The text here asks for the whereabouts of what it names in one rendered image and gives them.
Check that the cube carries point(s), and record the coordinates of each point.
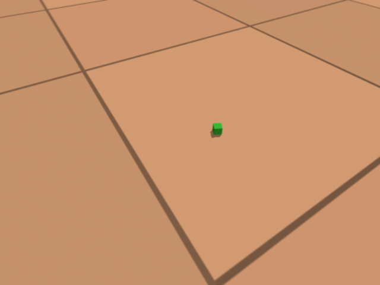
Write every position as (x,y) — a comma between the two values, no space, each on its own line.
(217,128)

